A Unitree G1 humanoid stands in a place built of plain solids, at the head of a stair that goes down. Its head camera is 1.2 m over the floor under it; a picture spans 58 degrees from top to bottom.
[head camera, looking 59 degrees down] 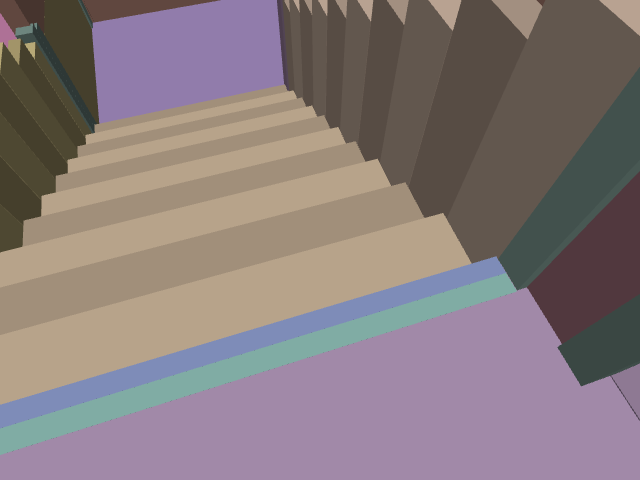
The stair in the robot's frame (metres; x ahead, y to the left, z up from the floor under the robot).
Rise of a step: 0.16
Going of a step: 0.29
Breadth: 1.80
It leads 18 degrees to the left of straight ahead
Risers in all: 11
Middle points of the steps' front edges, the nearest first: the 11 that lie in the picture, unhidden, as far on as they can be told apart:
0.39 0.30 0.00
0.67 0.39 -0.16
0.94 0.48 -0.32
1.22 0.56 -0.48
1.49 0.65 -0.64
1.77 0.74 -0.79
2.05 0.83 -0.95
2.32 0.92 -1.11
2.60 1.00 -1.27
2.88 1.09 -1.43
3.15 1.18 -1.59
